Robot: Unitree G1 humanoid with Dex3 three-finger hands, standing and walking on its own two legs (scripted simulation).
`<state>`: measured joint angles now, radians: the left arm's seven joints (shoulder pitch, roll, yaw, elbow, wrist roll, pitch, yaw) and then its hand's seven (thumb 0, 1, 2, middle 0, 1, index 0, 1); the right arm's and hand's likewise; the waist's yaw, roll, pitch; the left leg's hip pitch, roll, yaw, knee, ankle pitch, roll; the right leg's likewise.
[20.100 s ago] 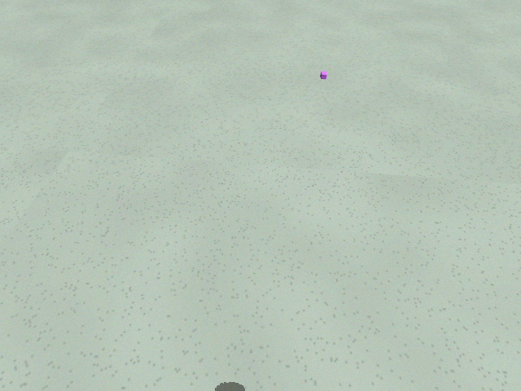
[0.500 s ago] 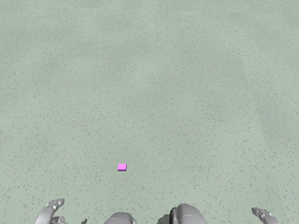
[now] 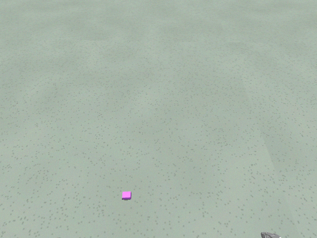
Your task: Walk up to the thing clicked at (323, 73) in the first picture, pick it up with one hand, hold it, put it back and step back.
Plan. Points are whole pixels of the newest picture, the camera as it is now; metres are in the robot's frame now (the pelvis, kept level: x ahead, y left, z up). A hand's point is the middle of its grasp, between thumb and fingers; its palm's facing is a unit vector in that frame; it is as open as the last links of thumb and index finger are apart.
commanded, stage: walk up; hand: left
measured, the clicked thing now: (126, 195) +0.46 +0.21 -0.75
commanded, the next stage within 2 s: stand in 0.96 s
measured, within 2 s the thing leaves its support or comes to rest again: neither
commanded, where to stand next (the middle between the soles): +0.07 -0.01 m, yaw -2 degrees
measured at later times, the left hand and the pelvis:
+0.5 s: hand out of the picture +0.08 +0.25 -0.14, palm faces -0.03 -0.94 -0.33, open 7.4 cm; pelvis +0.00 +0.00 +0.02, yaw -1 degrees
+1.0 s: hand out of the picture +0.10 +0.25 -0.14, palm faces -0.04 -0.94 -0.34, open 7.4 cm; pelvis +0.01 +0.00 +0.02, yaw -1 degrees
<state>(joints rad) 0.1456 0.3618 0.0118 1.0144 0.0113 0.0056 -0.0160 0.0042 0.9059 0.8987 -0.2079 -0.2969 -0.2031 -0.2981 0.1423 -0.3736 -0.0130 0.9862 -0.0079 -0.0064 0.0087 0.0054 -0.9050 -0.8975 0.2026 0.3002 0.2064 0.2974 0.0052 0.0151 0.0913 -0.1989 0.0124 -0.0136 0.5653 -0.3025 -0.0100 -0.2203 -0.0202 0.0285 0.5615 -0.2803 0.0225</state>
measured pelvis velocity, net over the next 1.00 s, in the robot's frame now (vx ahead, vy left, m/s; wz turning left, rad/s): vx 0.01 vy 0.00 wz -0.02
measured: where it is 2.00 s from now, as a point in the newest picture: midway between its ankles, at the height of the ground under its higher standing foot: outside the picture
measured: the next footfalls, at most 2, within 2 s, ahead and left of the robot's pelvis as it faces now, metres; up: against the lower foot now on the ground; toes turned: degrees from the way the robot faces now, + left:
none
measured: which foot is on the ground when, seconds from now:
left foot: down 0.00-1.00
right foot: down 0.00-1.00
